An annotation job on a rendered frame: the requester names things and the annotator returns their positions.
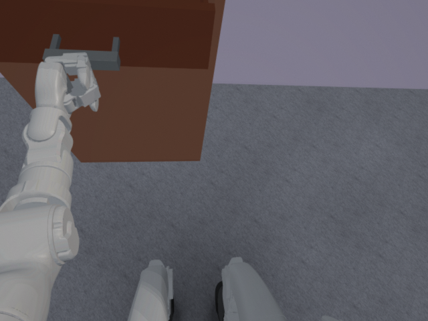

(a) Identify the cabinet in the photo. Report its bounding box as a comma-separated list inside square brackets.
[0, 0, 225, 163]

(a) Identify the left robot forearm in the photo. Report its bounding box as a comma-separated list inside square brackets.
[0, 106, 74, 213]

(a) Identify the robot right shin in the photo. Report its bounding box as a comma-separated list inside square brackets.
[223, 257, 243, 321]

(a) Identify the drawer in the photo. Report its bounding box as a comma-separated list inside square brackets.
[0, 0, 215, 70]

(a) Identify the robot right thigh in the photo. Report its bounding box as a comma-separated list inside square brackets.
[221, 262, 287, 321]

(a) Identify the robot left upper arm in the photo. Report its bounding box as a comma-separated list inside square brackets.
[0, 204, 80, 321]

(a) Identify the left robot hand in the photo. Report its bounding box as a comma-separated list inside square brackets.
[35, 52, 101, 118]

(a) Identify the handle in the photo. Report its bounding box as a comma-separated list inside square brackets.
[42, 34, 120, 71]

